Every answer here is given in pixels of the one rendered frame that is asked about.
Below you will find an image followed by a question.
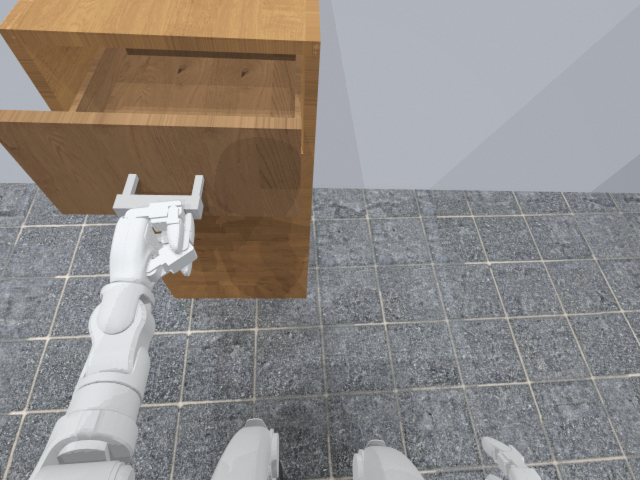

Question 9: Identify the right robot hand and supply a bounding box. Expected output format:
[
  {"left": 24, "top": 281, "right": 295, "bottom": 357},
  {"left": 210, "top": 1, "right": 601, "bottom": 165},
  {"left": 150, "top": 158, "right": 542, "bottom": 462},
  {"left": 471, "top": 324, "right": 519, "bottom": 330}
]
[{"left": 481, "top": 436, "right": 541, "bottom": 480}]

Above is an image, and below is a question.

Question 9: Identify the drawer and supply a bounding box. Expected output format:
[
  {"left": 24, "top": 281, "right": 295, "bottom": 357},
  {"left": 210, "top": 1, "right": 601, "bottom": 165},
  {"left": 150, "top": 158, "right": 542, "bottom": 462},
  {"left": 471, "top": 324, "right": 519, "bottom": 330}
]
[{"left": 0, "top": 47, "right": 301, "bottom": 217}]

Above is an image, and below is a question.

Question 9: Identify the handle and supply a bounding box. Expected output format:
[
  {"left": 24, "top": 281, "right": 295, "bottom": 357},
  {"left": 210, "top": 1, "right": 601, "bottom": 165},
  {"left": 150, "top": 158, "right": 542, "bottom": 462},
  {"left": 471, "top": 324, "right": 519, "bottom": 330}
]
[{"left": 113, "top": 174, "right": 204, "bottom": 219}]

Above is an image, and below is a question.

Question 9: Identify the left robot forearm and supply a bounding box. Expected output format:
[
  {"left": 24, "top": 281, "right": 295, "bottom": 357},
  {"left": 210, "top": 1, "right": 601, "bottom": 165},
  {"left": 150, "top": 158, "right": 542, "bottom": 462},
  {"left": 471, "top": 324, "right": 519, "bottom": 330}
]
[{"left": 29, "top": 281, "right": 155, "bottom": 480}]

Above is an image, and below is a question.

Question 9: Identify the left robot thigh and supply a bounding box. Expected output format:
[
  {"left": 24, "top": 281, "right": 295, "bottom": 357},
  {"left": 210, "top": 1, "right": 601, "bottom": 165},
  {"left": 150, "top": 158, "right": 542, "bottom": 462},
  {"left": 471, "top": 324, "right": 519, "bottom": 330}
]
[{"left": 211, "top": 426, "right": 279, "bottom": 480}]

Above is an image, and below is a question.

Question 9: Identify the cabinet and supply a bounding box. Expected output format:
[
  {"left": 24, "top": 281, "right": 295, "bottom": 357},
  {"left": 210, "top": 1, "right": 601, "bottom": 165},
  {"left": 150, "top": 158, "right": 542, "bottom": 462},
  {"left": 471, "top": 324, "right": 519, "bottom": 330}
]
[{"left": 0, "top": 0, "right": 321, "bottom": 298}]

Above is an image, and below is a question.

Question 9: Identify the robot thigh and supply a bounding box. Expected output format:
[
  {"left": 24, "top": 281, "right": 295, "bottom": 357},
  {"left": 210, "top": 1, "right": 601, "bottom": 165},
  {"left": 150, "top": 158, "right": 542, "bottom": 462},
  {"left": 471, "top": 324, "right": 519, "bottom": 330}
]
[
  {"left": 352, "top": 446, "right": 424, "bottom": 480},
  {"left": 211, "top": 426, "right": 279, "bottom": 480}
]

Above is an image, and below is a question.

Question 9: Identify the left robot hand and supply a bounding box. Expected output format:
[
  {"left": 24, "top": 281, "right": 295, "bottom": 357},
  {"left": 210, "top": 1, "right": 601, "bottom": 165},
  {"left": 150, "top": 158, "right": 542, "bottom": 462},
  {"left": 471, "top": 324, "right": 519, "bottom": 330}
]
[{"left": 109, "top": 201, "right": 197, "bottom": 291}]

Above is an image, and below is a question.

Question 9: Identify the right robot thigh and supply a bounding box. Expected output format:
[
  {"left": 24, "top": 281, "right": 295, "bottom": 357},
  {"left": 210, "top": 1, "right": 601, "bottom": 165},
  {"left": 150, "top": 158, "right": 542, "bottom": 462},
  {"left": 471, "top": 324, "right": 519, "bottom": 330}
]
[{"left": 352, "top": 446, "right": 424, "bottom": 480}]

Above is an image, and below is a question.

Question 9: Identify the left robot upper arm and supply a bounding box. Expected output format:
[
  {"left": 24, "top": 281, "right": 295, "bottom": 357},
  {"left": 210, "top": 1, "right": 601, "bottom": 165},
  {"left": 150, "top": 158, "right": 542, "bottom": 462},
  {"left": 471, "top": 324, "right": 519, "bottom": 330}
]
[{"left": 33, "top": 460, "right": 135, "bottom": 480}]

